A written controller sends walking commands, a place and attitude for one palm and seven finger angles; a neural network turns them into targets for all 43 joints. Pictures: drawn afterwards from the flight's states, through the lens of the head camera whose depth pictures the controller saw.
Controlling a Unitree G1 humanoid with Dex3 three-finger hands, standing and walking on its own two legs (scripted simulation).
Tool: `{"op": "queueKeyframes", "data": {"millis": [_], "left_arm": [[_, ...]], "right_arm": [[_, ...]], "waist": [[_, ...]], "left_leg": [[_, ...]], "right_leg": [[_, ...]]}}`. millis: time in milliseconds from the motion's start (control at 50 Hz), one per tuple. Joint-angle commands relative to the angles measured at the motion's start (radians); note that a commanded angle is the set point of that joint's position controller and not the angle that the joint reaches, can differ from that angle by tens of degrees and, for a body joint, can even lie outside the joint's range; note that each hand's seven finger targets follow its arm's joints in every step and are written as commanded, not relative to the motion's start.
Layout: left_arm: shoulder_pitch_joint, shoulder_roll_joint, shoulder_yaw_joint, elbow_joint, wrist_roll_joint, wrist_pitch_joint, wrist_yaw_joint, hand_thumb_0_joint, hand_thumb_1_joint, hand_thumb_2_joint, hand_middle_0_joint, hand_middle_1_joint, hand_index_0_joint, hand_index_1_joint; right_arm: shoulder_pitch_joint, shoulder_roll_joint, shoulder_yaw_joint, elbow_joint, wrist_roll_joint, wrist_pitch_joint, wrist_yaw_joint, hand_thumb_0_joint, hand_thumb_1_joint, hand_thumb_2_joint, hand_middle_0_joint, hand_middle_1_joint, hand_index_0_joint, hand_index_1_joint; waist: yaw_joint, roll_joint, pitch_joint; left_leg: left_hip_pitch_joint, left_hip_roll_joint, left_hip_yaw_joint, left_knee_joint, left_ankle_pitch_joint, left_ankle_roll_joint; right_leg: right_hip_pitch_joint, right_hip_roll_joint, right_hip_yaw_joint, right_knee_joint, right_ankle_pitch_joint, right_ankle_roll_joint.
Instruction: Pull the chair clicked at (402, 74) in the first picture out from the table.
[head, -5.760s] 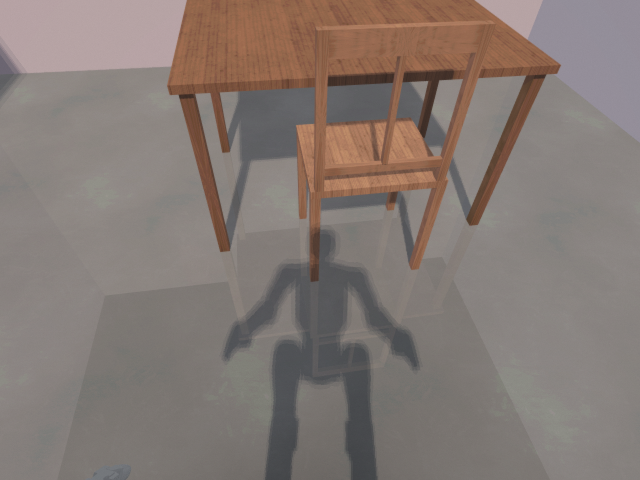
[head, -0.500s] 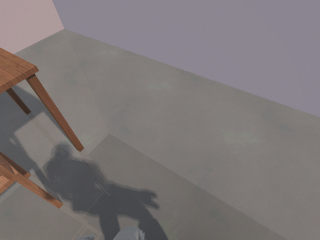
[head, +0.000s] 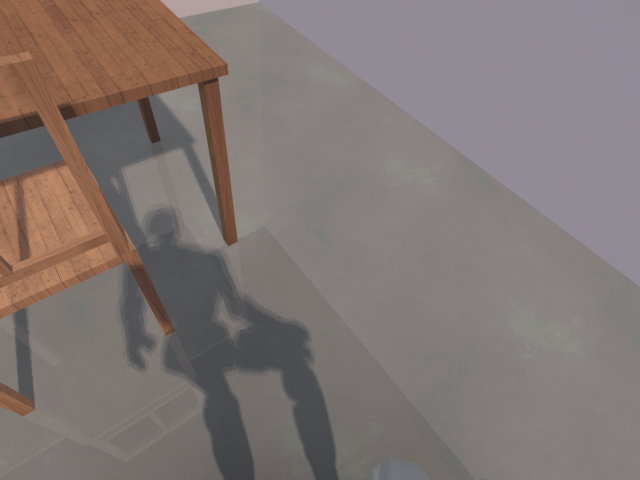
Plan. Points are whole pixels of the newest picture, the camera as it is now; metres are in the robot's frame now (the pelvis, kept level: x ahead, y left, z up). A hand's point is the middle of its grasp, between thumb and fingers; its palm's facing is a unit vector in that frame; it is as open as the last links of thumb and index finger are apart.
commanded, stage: turn to face it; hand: left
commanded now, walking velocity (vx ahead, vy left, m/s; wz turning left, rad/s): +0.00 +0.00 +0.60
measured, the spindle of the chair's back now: out of the picture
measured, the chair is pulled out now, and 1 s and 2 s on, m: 0.00 0.00 0.00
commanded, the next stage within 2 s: take the last steps up to it in 1.04 s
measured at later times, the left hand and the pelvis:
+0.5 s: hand out of the picture +0.06 +0.17 -0.14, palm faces +0.28 -0.91 -0.30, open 7.4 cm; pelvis -0.01 -0.05 +0.00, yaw +17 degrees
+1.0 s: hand out of the picture -0.14 +0.19 -0.19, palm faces +0.57 -0.78 -0.25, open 7.4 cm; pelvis -0.02 +0.00 -0.01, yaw +33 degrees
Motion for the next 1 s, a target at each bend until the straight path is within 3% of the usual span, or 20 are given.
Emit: {"op": "queueKeyframes", "data": {"millis": [0,140,220,280,340,360,380,400,420,460,520,660,740,780,820,840,860,880,940,980], "left_arm": [[-0.019,0.075,0.018,-0.085,-0.006,-0.025,0.008,0.000,0.900,0.900,-0.200,-0.300,-0.200,-0.300],[-0.105,0.067,0.014,-0.123,-0.011,-0.029,0.015,0.000,0.900,0.900,-0.200,-0.300,-0.200,-0.300],[-0.117,0.054,0.007,-0.134,-0.016,-0.032,0.018,0.000,0.900,0.900,-0.200,-0.300,-0.200,-0.300],[-0.076,0.047,0.004,-0.131,-0.022,-0.033,0.023,0.000,0.900,0.900,-0.200,-0.300,-0.200,-0.300],[-0.016,0.058,0.008,-0.121,-0.028,-0.043,0.029,0.000,0.900,0.900,-0.200,-0.300,-0.200,-0.300],[0.022,0.076,0.014,-0.112,-0.027,-0.049,0.031,0.000,0.900,0.900,-0.200,-0.300,-0.200,-0.300],[0.041,0.137,0.024,-0.112,-0.019,-0.055,0.037,0.000,0.900,0.900,-0.200,-0.300,-0.200,-0.300],[0.017,0.204,0.034,-0.128,-0.003,-0.055,0.039,0.000,0.900,0.900,-0.200,-0.300,-0.200,-0.300],[-0.019,0.199,0.027,-0.145,-0.007,-0.049,0.040,0.000,0.900,0.900,-0.200,-0.300,-0.200,-0.300],[-0.114,0.124,0.012,-0.153,-0.014,-0.058,0.037,0.000,0.900,0.900,-0.200,-0.300,-0.200,-0.300],[-0.083,0.087,-0.005,-0.133,-0.012,-0.070,0.026,0.000,0.900,0.900,-0.200,-0.300,-0.200,-0.300],[0.089,0.130,0.006,-0.081,0.001,-0.068,0.022,0.000,0.900,0.900,-0.200,-0.300,-0.200,-0.300],[0.124,0.157,0.014,-0.067,0.007,-0.060,0.021,0.000,0.900,0.900,-0.200,-0.300,-0.200,-0.300],[0.116,0.170,0.020,-0.064,0.007,-0.058,0.021,0.000,0.900,0.900,-0.200,-0.300,-0.200,-0.300],[0.085,0.167,0.021,-0.061,-0.006,-0.057,0.019,0.000,0.900,0.900,-0.200,-0.300,-0.200,-0.300],[0.104,0.115,0.015,-0.085,-0.017,-0.055,0.014,0.000,0.900,0.900,-0.200,-0.300,-0.200,-0.300],[0.081,0.049,-0.013,-0.116,-0.017,-0.053,0.011,0.000,0.900,0.900,-0.200,-0.300,-0.200,-0.300],[0.065,0.075,-0.010,-0.109,-0.012,-0.039,0.022,0.000,0.900,0.900,-0.200,-0.300,-0.200,-0.300],[0.027,0.074,-0.004,-0.061,-0.009,-0.031,0.012,0.000,0.900,0.900,-0.200,-0.300,-0.200,-0.300],[0.067,0.070,-0.004,-0.035,-0.010,-0.028,0.004,0.000,0.900,0.900,-0.200,-0.300,-0.200,-0.300]], "right_arm": [[0.055,-0.208,-0.069,-0.046,-0.003,-0.017,-0.019,0.000,-0.900,-0.900,0.200,0.300,0.200,0.300],[0.116,-0.207,-0.078,-0.025,-0.010,-0.010,-0.021,0.000,-0.900,-0.900,0.200,0.300,0.200,0.300],[0.126,-0.210,-0.085,-0.022,-0.013,-0.004,-0.022,0.000,-0.900,-0.900,0.200,0.300,0.200,0.300],[0.107,-0.215,-0.088,-0.025,-0.014,0.003,-0.021,0.000,-0.900,-0.900,0.200,0.300,0.200,0.300],[0.087,-0.201,-0.089,-0.032,-0.008,0.007,-0.016,0.000,-0.900,-0.900,0.200,0.300,0.200,0.300],[0.078,-0.187,-0.087,-0.036,-0.001,0.008,-0.013,0.000,-0.900,-0.900,0.200,0.300,0.200,0.300],[0.094,-0.132,-0.083,-0.039,0.010,0.011,-0.008,0.000,-0.900,-0.900,0.200,0.300,0.200,0.300],[0.095,-0.102,-0.078,-0.067,0.005,0.008,-0.012,0.000,-0.900,-0.900,0.200,0.300,0.200,0.300],[0.075,-0.162,-0.092,-0.068,-0.009,0.010,-0.011,0.000,-0.900,-0.900,0.200,0.300,0.200,0.300],[0.093,-0.139,-0.090,-0.031,-0.015,0.031,0.001,0.000,-0.900,-0.900,0.200,0.300,0.200,0.300],[0.094,-0.123,-0.082,-0.022,-0.010,0.036,0.016,0.000,-0.900,-0.900,0.200,0.300,0.200,0.300],[-0.066,-0.108,-0.057,-0.064,-0.008,0.038,0.019,0.000,-0.900,-0.900,0.200,0.300,0.200,0.300],[-0.107,-0.092,-0.037,-0.073,-0.001,0.026,0.019,0.000,-0.900,-0.900,0.200,0.300,0.200,0.300],[-0.078,-0.097,-0.034,-0.070,0.002,0.016,0.015,0.000,-0.900,-0.900,0.200,0.300,0.200,0.300],[0.038,-0.143,-0.045,-0.042,-0.003,0.000,0.011,0.000,-0.900,-0.900,0.200,0.300,0.200,0.300],[0.102,-0.249,-0.069,-0.034,-0.012,-0.014,0.005,0.000,-0.900,-0.900,0.200,0.300,0.200,0.300],[0.170,-0.336,-0.089,-0.022,0.001,-0.015,-0.005,0.000,-0.900,-0.900,0.200,0.300,0.200,0.300],[0.173,-0.318,-0.079,-0.007,0.006,-0.004,-0.009,0.000,-0.900,-0.900,0.200,0.300,0.200,0.300],[0.031,-0.220,-0.050,-0.036,-0.004,-0.008,-0.030,0.000,-0.900,-0.900,0.200,0.300,0.200,0.300],[-0.007,-0.190,-0.035,-0.042,-0.002,-0.014,-0.029,0.000,-0.900,-0.900,0.200,0.300,0.200,0.300]], "waist": [[-0.026,0.135,-0.116],[-0.053,0.195,-0.119],[-0.054,0.176,-0.138],[-0.037,0.193,-0.162],[-0.009,0.174,-0.183],[0.011,0.141,-0.195],[0.017,-0.030,-0.197],[0.023,-0.259,-0.153],[0.011,-0.134,-0.121],[-0.047,-0.114,-0.034],[-0.053,-0.093,0.008],[0.027,-0.171,-0.014],[0.051,-0.216,-0.057],[0.037,-0.223,-0.099],[-0.034,-0.135,-0.166],[-0.068,0.129,-0.250],[-0.095,0.355,-0.293],[-0.087,0.258,-0.292],[-0.044,0.240,-0.137],[-0.012,0.223,-0.109]], "left_leg": [[0.145,0.246,-0.314,-0.190,0.206,0.066],[0.151,0.240,-0.448,-0.171,0.200,0.095],[0.134,0.224,-0.514,-0.152,0.227,0.099],[0.092,0.202,-0.537,-0.137,0.239,0.089],[0.015,0.144,-0.516,-0.086,0.260,0.035],[-0.062,0.110,-0.478,-0.054,0.166,-0.009],[-0.252,0.037,-0.367,0.086,-0.109,-0.071],[-0.420,-0.086,-0.146,0.336,-0.329,-0.139],[-0.344,-0.037,-0.148,0.526,-0.347,-0.130],[-0.333,0.006,-0.131,0.681,-0.235,-0.137],[-0.344,0.033,-0.071,0.760,-0.135,-0.159],[-0.304,0.057,0.007,0.542,-0.194,-0.175],[-0.181,0.037,0.069,0.326,-0.212,-0.151],[-0.100,0.019,0.090,0.207,-0.182,-0.135],[0.123,0.029,0.070,-0.056,0.051,-0.112],[0.358,0.231,-0.153,-0.094,0.351,-0.039],[0.449,0.448,-0.418,-0.069,0.897,0.088],[0.399,0.462,-0.315,-0.035,0.926,0.137],[0.211,0.312,-0.210,-0.088,0.680,0.088],[0.178,0.256,-0.153,-0.114,0.621,0.061]], "right_leg": [[-0.064,0.006,0.041,-0.054,0.010,0.008],[-0.035,0.042,0.066,-0.185,-0.060,-0.002],[0.029,0.080,0.068,-0.281,-0.088,-0.018],[0.136,0.109,0.069,-0.390,-0.082,-0.036],[0.321,0.127,0.050,-0.643,0.037,-0.051],[0.444,0.096,0.062,-0.775,0.117,-0.064],[0.599,-0.088,0.224,-0.875,0.062,-0.118],[0.591,-0.344,0.464,-0.916,0.045,-0.232],[0.398,-0.402,0.416,-0.914,0.099,-0.286],[0.302,-0.258,0.254,-0.897,0.153,-0.249],[0.304,-0.184,0.071,-0.834,0.352,-0.209],[0.426,-0.206,-0.002,-0.761,0.605,-0.217],[0.458,-0.209,-0.042,-0.695,0.727,-0.208],[0.470,-0.211,-0.059,-0.643,0.757,-0.194],[0.398,-0.187,-0.111,-0.449,0.680,-0.133],[0.170,-0.100,-0.154,-0.230,0.331,-0.069],[-0.051,0.008,-0.089,-0.053,-0.316,-0.020],[-0.024,-0.019,0.002,-0.003,-0.326,-0.040],[-0.036,-0.020,0.026,0.053,-0.143,-0.034],[-0.009,-0.004,0.008,0.038,-0.064,-0.029]]}}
